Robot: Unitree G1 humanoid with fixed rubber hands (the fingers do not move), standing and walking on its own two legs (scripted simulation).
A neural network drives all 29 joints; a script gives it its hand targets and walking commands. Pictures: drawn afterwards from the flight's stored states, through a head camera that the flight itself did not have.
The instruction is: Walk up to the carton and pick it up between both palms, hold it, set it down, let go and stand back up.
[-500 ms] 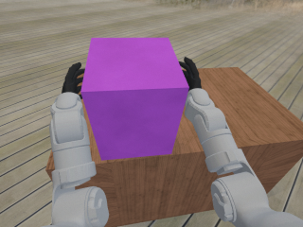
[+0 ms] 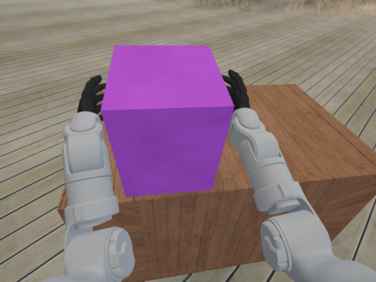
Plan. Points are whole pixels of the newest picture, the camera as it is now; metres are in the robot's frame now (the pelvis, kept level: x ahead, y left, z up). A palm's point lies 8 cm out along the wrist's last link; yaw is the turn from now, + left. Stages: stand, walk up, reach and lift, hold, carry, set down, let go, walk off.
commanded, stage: hold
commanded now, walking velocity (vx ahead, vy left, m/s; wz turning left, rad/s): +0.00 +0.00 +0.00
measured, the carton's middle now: (166, 122) +0.39 +0.02 +0.18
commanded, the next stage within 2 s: set down in 1.54 s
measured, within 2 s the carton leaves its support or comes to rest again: neither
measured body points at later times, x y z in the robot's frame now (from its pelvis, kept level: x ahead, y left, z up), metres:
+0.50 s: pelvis +0.00 +0.00 +0.00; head -0.07 +0.03 +0.44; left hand +0.37 +0.17 +0.23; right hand +0.38 -0.13 +0.23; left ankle +0.03 +0.14 -0.75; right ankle +0.01 -0.12 -0.75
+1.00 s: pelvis +0.00 +0.00 +0.00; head -0.06 +0.03 +0.44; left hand +0.37 +0.17 +0.23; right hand +0.38 -0.12 +0.24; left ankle +0.03 +0.14 -0.75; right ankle +0.01 -0.12 -0.75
